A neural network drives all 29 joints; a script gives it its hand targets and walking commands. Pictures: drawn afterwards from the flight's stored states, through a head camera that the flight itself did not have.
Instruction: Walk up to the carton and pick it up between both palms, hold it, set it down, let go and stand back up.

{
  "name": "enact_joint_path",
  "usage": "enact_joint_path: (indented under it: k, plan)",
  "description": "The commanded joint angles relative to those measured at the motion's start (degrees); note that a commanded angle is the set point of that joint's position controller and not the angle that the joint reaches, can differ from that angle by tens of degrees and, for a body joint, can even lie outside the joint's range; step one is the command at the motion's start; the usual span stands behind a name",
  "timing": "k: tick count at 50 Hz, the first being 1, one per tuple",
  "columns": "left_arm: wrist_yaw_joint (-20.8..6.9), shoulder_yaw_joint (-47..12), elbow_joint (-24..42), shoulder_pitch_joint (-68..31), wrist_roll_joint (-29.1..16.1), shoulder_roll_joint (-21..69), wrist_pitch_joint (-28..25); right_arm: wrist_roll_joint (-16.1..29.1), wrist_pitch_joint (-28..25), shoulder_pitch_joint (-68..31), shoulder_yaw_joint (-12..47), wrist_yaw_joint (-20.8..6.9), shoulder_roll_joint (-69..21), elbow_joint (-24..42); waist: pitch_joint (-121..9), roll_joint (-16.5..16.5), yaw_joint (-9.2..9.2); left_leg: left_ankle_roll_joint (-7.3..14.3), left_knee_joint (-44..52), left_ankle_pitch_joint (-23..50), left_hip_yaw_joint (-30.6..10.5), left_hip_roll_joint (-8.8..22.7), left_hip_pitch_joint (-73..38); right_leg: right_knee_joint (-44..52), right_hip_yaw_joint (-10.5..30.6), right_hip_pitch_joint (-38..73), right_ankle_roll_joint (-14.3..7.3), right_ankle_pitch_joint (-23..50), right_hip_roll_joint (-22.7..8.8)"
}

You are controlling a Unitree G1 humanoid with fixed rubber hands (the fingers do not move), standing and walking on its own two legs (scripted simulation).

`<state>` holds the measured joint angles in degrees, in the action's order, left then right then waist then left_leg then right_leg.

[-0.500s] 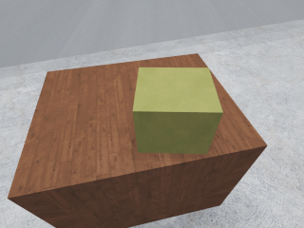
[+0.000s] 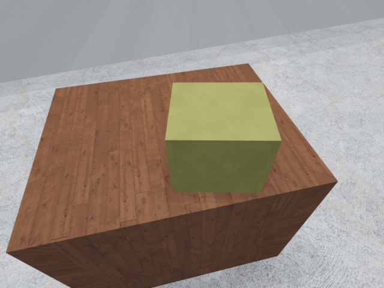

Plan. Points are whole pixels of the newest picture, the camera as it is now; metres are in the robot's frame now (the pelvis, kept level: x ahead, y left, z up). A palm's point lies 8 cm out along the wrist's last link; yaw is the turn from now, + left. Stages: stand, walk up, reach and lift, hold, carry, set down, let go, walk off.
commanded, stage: stand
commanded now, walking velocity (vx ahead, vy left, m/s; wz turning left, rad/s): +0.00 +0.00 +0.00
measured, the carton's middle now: (217, 137) +0.50 -0.04 +0.00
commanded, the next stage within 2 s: none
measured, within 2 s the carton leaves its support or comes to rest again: neither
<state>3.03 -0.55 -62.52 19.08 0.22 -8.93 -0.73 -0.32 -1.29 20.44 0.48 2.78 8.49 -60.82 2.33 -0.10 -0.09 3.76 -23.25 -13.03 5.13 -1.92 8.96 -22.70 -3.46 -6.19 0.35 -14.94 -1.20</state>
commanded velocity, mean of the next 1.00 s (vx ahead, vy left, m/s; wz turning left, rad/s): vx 0.00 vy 0.00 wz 0.00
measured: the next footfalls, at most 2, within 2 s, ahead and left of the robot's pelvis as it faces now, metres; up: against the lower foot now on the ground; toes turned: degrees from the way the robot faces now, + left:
none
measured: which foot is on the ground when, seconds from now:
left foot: down 0.00-1.00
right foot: down 0.00-1.00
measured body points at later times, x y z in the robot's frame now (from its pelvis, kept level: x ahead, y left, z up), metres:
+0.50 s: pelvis +0.01 +0.00 +0.00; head +0.02 +0.01 +0.45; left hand +0.00 +0.22 -0.16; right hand -0.01 -0.22 -0.15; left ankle +0.00 +0.07 -0.74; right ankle -0.03 -0.12 -0.74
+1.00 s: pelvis +0.00 -0.01 +0.00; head +0.00 -0.01 +0.45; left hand -0.03 +0.21 -0.16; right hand -0.03 -0.23 -0.16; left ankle +0.00 +0.07 -0.74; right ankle -0.03 -0.12 -0.74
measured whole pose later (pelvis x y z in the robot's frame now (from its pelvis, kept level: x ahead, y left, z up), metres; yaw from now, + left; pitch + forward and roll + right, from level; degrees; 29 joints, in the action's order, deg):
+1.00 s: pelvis +0.00 -0.01 +0.00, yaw +0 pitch -1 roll +0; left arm 3.3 -2.3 -65.8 18.8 -0.4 -8.5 -1.0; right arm 0.4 -1.3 19.7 1.2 3.1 7.7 -63.8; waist 1.6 -0.6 0.1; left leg 2.8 -20.8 -11.5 5.1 -1.8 8.1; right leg -22.1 -3.5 -6.2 -0.2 -14.5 -1.1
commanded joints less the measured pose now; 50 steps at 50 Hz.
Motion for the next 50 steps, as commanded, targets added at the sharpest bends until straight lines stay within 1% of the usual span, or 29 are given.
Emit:
enact_joint_path:
  k: [1,2,3,4,5,6,7,9,10,11,12,13,14,15,17,22,36,50]
  plan:
    - [0.3,1.0,-0.1,5.7,0.3,-5.4,-0.2,0.0,-0.5,5.0,-1.1,0.4,5.6,1.0,4.1,0.4,0.14,-0.3,6.3,6.5,-9.6,8.9,1.4,4.8,6.0,-3.3,-1.7,5.9,-5.8]
    - [0.4,1.3,0.8,5.1,0.2,-6.4,-0.4,0.1,-0.6,5.9,-1.2,0.4,6.0,0.9,3.8,0.3,-0.41,-0.7,6.1,9.0,-9.5,8.8,1.4,4.5,5.9,-2.2,-1.6,7.6,-6.0]
    - [0.3,1.4,0.4,5.2,0.1,-5.8,-0.3,0.0,-0.7,5.7,-1.2,0.5,5.8,0.9,3.3,-1.7,-0.16,-0.5,6.0,9.5,-9.9,8.9,1.4,4.2,5.5,-1.7,-1.5,7.5,-5.8]
    - [0.3,1.4,0.3,4.4,0.1,-5.6,-0.2,0.1,-0.6,6.2,-1.3,0.5,5.5,0.6,4.3,-1.3,-0.55,-0.7,6.3,9.3,-9.7,8.7,1.4,4.4,5.6,-2.1,-1.5,7.3,-5.7]
    - [0.3,1.2,0.7,4.9,0.0,-5.0,-0.3,0.2,-0.7,5.9,-1.1,0.5,5.6,0.7,2.9,0.7,-0.07,-0.6,5.7,11.3,-9.5,9.0,0.6,4.2,5.6,-1.5,-1.5,8.4,-5.9]
    - [0.2,1.2,0.0,4.5,-0.1,-4.7,-0.2,0.1,-0.6,5.3,-1.0,0.5,4.7,0.3,3.9,0.3,-0.15,-0.6,6.2,9.7,-9.6,9.0,0.6,4.3,5.7,-3.1,-1.6,6.8,-5.6]
    - [0.3,1.3,0.4,4.9,0.2,-5.5,-0.2,-0.1,-0.4,4.9,-1.2,0.6,5.8,0.5,4.9,0.4,0.10,-0.4,6.3,7.8,-9.4,8.9,1.6,5.0,5.9,-3.3,-1.7,6.1,-6.1]
    - [0.4,1.4,0.4,3.9,0.2,-5.1,-0.2,0.1,-0.6,5.1,-1.0,0.4,5.0,0.9,4.5,0.2,-0.34,-0.4,6.4,9.5,-9.7,9.2,2.2,4.2,5.8,-2.0,-1.4,7.4,-6.2]
    - [0.5,1.6,0.5,4.1,0.4,-5.8,-0.3,0.1,-0.6,5.8,-0.9,0.4,4.4,0.1,3.7,-1.0,-0.47,-0.5,6.5,9.9,-9.3,9.0,1.5,4.0,5.7,-1.4,-1.5,7.9,-6.2]
    - [0.5,1.5,0.2,5.3,0.2,-4.9,-0.3,0.0,-0.7,5.4,-1.1,0.6,5.6,0.4,2.9,0.0,0.14,-0.6,5.7,13.1,-9.3,9.0,-0.4,3.7,5.2,-1.4,-1.4,9.1,-6.0]
    - [0.4,1.3,-0.2,5.4,0.0,-4.3,-0.4,0.1,-0.9,4.8,-1.2,0.6,5.2,0.4,1.6,2.3,0.32,-0.6,5.7,13.4,-8.9,8.8,-0.8,3.9,5.4,-1.4,-1.3,8.9,-6.2]
    - [0.4,1.4,0.3,4.8,0.0,-5.9,-0.3,0.2,-0.8,4.8,-0.9,0.6,4.7,0.3,3.0,0.3,0.09,-0.3,5.7,13.2,-9.2,8.7,-0.3,3.9,5.6,-2.3,-1.3,8.7,-5.9]
    - [0.4,0.7,0.1,3.7,-0.6,-5.5,-0.3,1.0,-0.9,4.4,-1.0,0.6,5.8,0.7,2.8,0.4,0.15,-3.5,6.7,16.9,-10.0,10.0,-0.4,3.5,5.1,-2.6,-0.6,9.1,-6.5]
    - [0.4,0.5,-0.1,3.8,-0.6,-4.7,-0.2,1.2,-0.8,4.7,-1.0,0.7,5.7,0.4,2.5,0.8,0.15,-4.4,7.1,18.3,-10.1,10.2,-0.8,3.3,5.1,-2.3,-0.2,8.7,-6.4]
    - [0.5,0.1,-0.5,4.3,-0.6,-4.5,-0.2,1.0,-0.7,4.8,-0.9,0.8,5.9,0.3,2.3,1.2,0.33,-4.9,7.1,19.5,-9.8,10.0,-1.7,3.3,5.1,-2.4,0.1,8.8,-6.5]
    - [0.8,-0.2,-1.2,4.1,-0.6,-5.1,-0.4,0.7,-0.5,5.1,-0.7,0.8,5.4,-0.2,1.9,0.9,0.21,-4.6,7.5,18.6,-9.3,9.7,-2.6,3.6,5.2,-2.8,0.1,8.3,-6.7]
    - [0.7,-0.8,-2.3,3.9,-0.7,-5.1,-0.6,0.7,-0.5,4.4,-0.4,0.6,4.9,-1.2,3.2,-0.3,0.15,-3.6,8.0,10.9,-8.8,9.0,-1.0,5.0,5.8,-3.8,-0.4,7.0,-6.9]
    - [0.5,-0.9,-2.7,4.9,-0.6,-4.9,-0.7,0.8,-0.4,4.2,0.0,0.6,4.5,-2.5,3.6,0.0,0.12,-3.0,7.0,8.0,-8.6,8.9,0.2,5.6,6.0,-4.4,-0.8,6.5,-6.7]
